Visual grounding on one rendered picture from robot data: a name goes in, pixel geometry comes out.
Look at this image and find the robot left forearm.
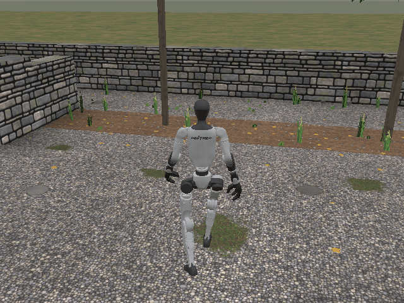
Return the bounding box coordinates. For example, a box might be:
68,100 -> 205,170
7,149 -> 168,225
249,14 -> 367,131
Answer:
165,152 -> 177,173

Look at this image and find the left robot thigh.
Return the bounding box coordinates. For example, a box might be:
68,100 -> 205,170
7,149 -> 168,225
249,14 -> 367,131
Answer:
180,177 -> 194,232

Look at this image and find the robot right hand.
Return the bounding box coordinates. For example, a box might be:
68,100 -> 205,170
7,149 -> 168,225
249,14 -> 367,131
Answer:
227,183 -> 242,201

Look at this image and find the left robot foot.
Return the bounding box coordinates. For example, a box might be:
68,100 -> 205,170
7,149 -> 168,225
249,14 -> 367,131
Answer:
184,264 -> 198,276

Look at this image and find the left robot upper arm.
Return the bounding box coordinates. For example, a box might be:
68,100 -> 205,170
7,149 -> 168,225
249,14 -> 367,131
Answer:
171,127 -> 189,161

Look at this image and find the robot left hand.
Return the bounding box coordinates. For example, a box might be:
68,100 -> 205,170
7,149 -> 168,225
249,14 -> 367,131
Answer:
165,171 -> 179,183

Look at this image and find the right robot upper arm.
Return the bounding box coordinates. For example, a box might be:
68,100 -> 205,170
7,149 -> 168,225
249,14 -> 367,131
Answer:
215,127 -> 232,163

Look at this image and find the robot right forearm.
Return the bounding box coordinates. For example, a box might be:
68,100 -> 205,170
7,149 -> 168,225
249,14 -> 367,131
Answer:
226,153 -> 240,184

